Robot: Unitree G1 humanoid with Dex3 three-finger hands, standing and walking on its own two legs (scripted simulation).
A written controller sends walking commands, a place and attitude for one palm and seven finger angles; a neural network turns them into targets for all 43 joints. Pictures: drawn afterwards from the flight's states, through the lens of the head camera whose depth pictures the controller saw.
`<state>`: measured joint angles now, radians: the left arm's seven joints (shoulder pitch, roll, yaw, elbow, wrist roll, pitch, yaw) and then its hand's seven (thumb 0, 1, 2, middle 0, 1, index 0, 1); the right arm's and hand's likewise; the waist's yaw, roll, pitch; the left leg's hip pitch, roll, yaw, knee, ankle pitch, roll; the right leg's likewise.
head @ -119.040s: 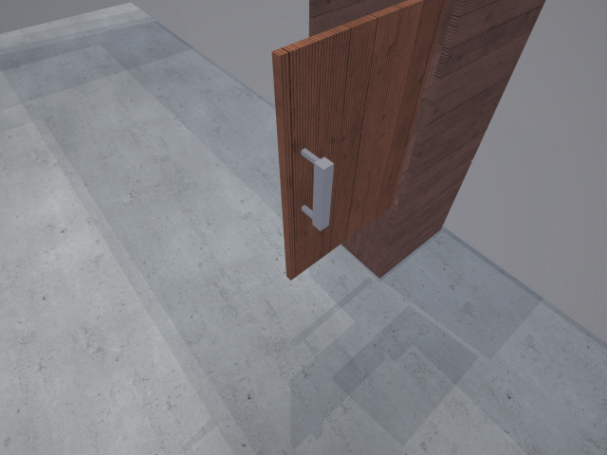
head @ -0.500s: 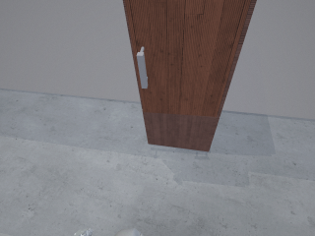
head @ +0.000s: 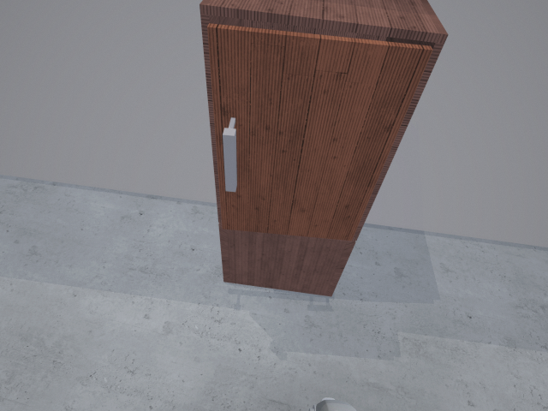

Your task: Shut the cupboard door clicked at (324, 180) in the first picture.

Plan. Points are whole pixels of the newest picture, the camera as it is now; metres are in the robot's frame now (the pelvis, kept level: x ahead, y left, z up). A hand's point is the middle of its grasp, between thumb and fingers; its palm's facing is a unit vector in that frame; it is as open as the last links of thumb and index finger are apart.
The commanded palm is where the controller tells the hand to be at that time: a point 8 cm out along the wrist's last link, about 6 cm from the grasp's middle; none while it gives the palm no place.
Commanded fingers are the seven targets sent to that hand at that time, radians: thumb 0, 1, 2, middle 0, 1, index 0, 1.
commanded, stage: take the last steps up to it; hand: left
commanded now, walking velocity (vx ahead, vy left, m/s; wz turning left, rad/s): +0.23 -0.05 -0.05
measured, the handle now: (231, 155) +0.65 +0.13 -0.03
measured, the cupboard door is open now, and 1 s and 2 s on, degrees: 3 3 3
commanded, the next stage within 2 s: come to a stop and stand still in 0.22 s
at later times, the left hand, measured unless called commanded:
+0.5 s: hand (212, 385) +0.20 +0.11 -0.17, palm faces +0.03 -0.97 -0.24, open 7.2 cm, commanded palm none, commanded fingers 0.00 0.90 0.90 -0.20 -0.30 -0.20 -0.30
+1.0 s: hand (181, 408) +0.16 +0.16 -0.19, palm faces +0.03 -0.97 -0.23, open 7.4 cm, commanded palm none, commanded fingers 0.00 0.90 0.90 -0.20 -0.30 -0.20 -0.30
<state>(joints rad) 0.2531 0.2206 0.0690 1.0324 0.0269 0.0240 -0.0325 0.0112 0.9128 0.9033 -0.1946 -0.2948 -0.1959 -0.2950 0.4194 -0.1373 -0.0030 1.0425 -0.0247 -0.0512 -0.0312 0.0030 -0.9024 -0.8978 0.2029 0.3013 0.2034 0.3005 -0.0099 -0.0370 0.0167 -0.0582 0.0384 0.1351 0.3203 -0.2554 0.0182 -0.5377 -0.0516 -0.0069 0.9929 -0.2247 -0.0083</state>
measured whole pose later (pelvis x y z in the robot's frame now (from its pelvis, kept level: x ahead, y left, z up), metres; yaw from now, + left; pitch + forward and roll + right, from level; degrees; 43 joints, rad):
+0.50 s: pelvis +0.14 -0.07 +0.00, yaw +0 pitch +0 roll +1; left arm 0.20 0.15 0.03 1.06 0.02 -0.04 0.03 -0.01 0.95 0.90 -0.20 -0.30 -0.20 -0.30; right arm 0.22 -0.18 -0.04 1.04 0.00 0.01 -0.03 0.00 -0.91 -0.90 0.20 0.30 0.20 0.30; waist 0.00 0.04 0.04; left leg -0.43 0.05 0.04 0.83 -0.35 -0.05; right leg -0.21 0.02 -0.13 0.38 -0.18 -0.08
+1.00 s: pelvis +0.13 -0.05 -0.01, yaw +0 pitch +0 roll -1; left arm 0.20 0.23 0.06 1.02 0.02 0.07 0.02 0.01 0.91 0.90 -0.20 -0.29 -0.20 -0.30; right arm 0.16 -0.16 -0.02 1.00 -0.02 0.02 -0.05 0.00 -0.90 -0.90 0.20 0.30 0.21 0.30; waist 0.01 -0.02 0.09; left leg -0.29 0.04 0.03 0.47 -0.19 0.01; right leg -0.32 0.00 0.02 0.86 -0.49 0.02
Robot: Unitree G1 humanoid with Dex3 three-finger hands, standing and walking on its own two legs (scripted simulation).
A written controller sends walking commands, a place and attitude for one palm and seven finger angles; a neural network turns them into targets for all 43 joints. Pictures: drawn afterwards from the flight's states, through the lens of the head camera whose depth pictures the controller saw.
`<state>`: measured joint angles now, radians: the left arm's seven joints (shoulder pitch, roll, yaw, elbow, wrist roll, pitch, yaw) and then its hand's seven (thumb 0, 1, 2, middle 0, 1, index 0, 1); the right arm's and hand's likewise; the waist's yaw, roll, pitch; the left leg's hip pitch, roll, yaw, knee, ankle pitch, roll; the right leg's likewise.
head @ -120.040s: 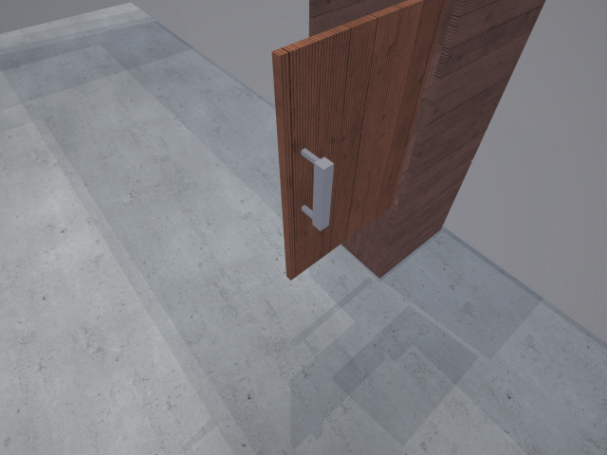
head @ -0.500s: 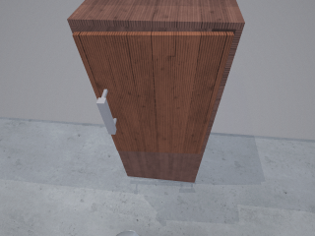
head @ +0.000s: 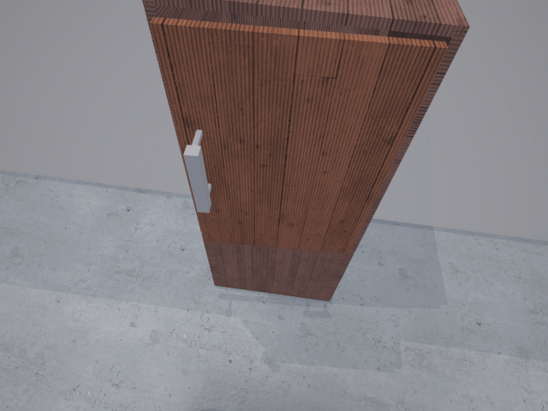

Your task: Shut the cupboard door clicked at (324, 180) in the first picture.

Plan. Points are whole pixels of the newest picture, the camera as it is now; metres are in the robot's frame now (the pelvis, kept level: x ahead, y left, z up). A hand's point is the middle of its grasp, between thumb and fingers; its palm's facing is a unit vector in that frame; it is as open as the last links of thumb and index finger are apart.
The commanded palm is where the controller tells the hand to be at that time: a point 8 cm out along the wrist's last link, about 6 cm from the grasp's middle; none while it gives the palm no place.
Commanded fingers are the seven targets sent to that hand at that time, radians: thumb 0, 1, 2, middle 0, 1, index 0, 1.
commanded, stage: come to a stop and stand still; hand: left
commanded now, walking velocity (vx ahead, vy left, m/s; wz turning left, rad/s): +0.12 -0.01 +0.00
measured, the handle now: (201, 173) +0.52 +0.18 -0.02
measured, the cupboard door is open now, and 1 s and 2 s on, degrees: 3 3 3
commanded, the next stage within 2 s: look again from close up in 0.42 s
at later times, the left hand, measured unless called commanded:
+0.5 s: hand out of the picture -0.01 +0.16 -0.19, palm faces +0.09 -0.98 -0.18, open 7.3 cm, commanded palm none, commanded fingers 0.00 0.90 0.90 -0.20 -0.30 -0.20 -0.30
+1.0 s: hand out of the picture +0.00 +0.22 -0.17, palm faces +0.00 -0.96 -0.27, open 7.4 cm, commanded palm none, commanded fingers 0.00 0.90 0.90 -0.20 -0.30 -0.20 -0.30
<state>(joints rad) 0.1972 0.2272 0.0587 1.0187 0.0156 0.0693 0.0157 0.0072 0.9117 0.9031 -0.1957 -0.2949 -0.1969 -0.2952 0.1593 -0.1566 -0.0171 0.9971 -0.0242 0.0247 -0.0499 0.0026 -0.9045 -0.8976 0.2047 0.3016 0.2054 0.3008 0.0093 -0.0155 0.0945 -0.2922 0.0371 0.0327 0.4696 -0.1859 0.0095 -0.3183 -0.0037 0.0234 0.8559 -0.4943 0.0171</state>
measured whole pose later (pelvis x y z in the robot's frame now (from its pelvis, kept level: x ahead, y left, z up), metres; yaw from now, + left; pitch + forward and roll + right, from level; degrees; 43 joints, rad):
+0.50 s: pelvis -0.01 -0.02 +0.00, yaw +2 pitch -1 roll +0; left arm 0.26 0.18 0.03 1.09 0.01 0.02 0.03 0.01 0.92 0.90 -0.20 -0.30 -0.20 -0.30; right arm 0.28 -0.18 -0.02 1.10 -0.01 0.01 -0.03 0.01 -0.91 -0.90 0.20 0.30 0.20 0.30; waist 0.02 -0.05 0.07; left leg -0.21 -0.01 0.06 0.48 -0.26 0.02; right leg -0.12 -0.03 0.00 0.47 -0.33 0.02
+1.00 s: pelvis -0.02 +0.02 -0.01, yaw -1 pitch +0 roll +1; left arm 0.26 0.21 -0.01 1.05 0.02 0.00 0.03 0.01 0.91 0.90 -0.20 -0.29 -0.20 -0.30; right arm 0.20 -0.19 0.00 1.01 -0.01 -0.02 -0.02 0.00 -0.91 -0.90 0.20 0.30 0.20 0.30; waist 0.02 0.02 0.03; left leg -0.24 -0.05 0.12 0.50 -0.26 0.08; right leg -0.19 -0.08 0.06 0.52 -0.34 0.05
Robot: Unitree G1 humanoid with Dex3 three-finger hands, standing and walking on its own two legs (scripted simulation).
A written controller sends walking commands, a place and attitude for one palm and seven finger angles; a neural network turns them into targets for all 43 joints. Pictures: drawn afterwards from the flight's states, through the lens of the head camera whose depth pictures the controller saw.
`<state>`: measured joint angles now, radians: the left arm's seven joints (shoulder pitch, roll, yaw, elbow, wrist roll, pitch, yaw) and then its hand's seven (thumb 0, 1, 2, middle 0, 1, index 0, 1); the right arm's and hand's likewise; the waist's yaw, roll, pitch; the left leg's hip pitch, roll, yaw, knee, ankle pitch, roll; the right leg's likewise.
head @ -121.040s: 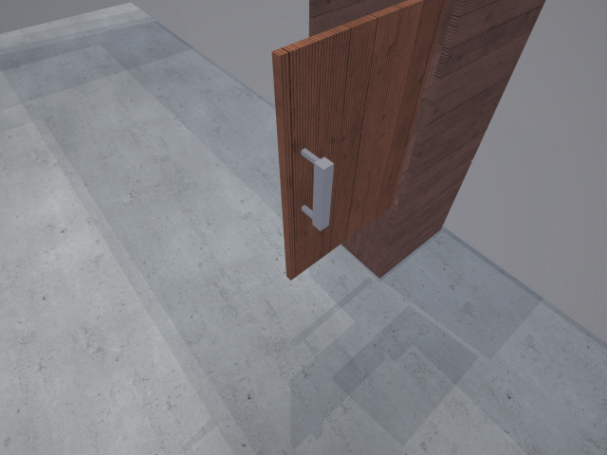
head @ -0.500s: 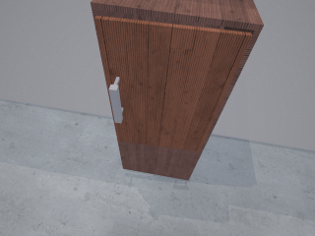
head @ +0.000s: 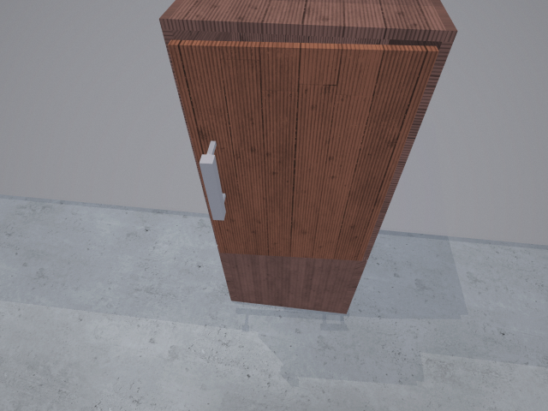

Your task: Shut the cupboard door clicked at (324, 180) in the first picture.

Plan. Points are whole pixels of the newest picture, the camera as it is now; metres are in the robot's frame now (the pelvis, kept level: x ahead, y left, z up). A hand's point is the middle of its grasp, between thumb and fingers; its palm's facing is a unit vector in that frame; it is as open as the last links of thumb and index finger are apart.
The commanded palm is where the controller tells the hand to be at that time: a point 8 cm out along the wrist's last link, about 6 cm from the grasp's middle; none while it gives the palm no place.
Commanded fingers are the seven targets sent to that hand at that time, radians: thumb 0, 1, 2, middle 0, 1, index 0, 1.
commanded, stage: shuffle to correct the standing spot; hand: left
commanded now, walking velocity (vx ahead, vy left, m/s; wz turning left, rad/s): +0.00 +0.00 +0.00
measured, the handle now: (216, 182) +0.54 +0.17 -0.02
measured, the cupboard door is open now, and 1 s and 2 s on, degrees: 3 3 3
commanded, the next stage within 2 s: come to a stop and stand still in 0.40 s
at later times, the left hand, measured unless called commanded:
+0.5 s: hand out of the picture +0.00 +0.12 -0.18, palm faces +0.06 -0.98 -0.17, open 7.4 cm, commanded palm none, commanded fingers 0.00 0.90 0.90 -0.20 -0.30 -0.20 -0.30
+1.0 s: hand (217, 386) +0.19 +0.12 -0.17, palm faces +0.00 -0.96 -0.28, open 7.4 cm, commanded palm none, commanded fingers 0.00 0.90 0.90 -0.20 -0.30 -0.20 -0.30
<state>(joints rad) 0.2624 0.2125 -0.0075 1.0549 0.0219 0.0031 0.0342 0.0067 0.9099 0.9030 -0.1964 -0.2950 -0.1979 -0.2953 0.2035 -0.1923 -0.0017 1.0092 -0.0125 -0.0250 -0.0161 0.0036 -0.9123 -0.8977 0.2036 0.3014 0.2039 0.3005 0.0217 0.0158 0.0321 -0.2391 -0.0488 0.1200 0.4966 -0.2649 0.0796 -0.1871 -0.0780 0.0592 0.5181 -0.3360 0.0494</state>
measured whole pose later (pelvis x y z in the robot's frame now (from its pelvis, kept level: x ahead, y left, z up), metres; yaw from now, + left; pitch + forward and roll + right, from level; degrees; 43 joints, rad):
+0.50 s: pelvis +0.06 -0.04 -0.01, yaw +1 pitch +1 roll +0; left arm 0.38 0.15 0.01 1.10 0.03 -0.04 0.02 0.00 0.91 0.90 -0.20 -0.30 -0.20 -0.30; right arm 0.27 -0.18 -0.02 1.07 -0.01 -0.01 -0.01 0.01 -0.91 -0.90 0.20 0.30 0.20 0.30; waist 0.03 -0.02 0.03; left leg -0.35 0.01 0.10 0.77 -0.48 0.03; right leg -0.12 -0.01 0.01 0.52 -0.42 0.00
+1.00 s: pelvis +0.11 -0.08 -0.01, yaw +0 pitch +1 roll +2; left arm 0.15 0.19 0.03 0.97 0.03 0.00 0.04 0.01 0.92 0.90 -0.20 -0.29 -0.20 -0.30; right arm 0.20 -0.18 -0.06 1.01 -0.01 0.03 -0.04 0.01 -0.92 -0.90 0.20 0.30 0.20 0.30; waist 0.00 0.02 0.11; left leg -0.31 0.01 0.06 0.80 -0.52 0.00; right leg -0.34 -0.03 -0.08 0.63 -0.30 -0.04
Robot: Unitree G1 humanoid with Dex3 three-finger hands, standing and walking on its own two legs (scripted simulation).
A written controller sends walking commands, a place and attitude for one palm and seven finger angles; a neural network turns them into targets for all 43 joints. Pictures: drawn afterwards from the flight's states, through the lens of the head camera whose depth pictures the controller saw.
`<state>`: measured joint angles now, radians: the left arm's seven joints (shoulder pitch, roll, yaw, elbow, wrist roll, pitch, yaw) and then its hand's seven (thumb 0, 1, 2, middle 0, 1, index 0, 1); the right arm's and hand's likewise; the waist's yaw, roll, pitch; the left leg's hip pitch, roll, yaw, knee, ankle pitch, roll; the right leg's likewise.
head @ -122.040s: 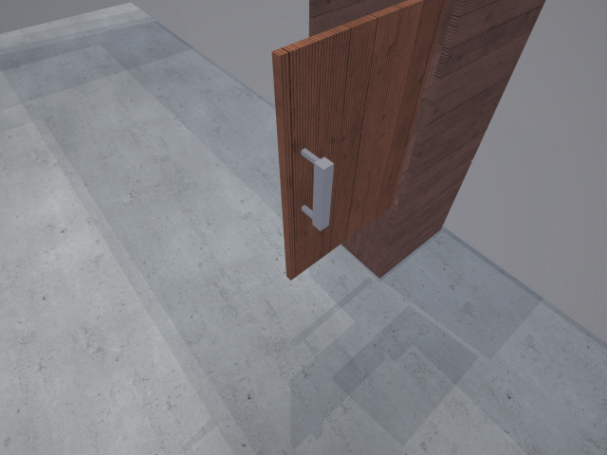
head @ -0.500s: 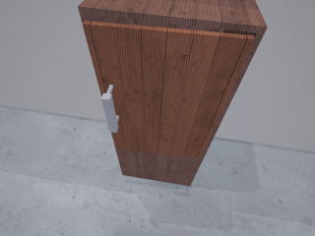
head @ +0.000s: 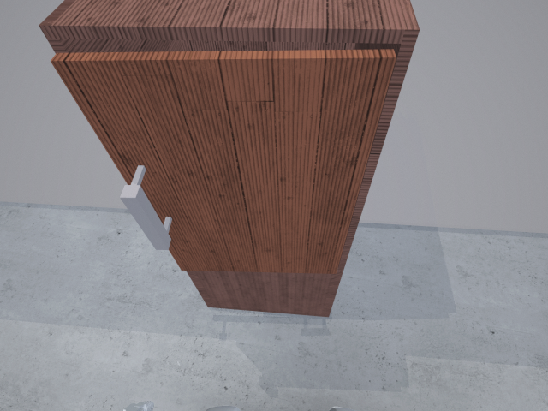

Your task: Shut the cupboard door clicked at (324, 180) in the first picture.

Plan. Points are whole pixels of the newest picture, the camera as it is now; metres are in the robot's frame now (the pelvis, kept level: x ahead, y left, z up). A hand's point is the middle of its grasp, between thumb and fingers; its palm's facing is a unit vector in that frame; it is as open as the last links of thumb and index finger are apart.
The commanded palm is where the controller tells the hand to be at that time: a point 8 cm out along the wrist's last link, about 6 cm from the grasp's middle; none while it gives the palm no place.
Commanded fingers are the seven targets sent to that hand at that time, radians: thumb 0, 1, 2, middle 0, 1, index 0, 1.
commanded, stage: come to a stop and stand still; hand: left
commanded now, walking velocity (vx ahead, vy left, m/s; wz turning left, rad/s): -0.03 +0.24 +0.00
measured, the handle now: (152, 210) +0.43 +0.25 -0.01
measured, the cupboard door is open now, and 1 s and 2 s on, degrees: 3 3 3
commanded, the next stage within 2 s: look again from close up in 0.74 s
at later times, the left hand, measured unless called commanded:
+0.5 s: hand out of the picture -0.05 +0.24 -0.17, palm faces +0.11 -0.97 -0.21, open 7.4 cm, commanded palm none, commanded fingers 0.00 0.90 0.90 -0.20 -0.30 -0.20 -0.30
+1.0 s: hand out of the picture +0.03 +0.18 -0.17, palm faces -0.02 -0.97 -0.23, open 7.3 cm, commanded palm none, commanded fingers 0.00 0.90 0.90 -0.20 -0.30 -0.20 -0.30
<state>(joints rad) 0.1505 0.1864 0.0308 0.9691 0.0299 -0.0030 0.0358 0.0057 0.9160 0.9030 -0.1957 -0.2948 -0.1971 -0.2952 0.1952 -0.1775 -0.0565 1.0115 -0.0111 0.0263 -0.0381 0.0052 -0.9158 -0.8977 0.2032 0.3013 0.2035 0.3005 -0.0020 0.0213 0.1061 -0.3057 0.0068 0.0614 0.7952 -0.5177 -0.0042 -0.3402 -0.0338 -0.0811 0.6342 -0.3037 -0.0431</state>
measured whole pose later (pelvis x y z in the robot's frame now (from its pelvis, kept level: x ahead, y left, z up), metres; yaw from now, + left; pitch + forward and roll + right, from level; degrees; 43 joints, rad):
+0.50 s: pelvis -0.04 +0.04 +0.01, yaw +2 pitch +0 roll -1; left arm 0.29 0.23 0.06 1.03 0.03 0.06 0.02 0.01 0.91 0.90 -0.20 -0.30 -0.20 -0.30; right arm 0.28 -0.14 -0.03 1.00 -0.03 0.00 -0.02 0.00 -0.93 -0.90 0.20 0.30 0.20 0.30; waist 0.02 -0.05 0.00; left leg -0.20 0.01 0.05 0.51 -0.32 0.02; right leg -0.44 -0.03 -0.04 0.81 -0.40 0.00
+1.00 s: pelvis -0.05 +0.01 +0.00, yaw +1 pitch -1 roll -2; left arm 0.16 0.13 0.01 1.04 0.02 -0.03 0.04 0.01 0.93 0.90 -0.20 -0.29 -0.20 -0.30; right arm 0.33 -0.16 -0.03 1.06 -0.01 0.01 -0.03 0.01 -0.90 -0.90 0.20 0.30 0.20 0.30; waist -0.07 0.08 0.10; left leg -0.32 0.06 0.02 0.72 -0.41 -0.02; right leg -0.27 0.02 -0.08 0.60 -0.32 -0.01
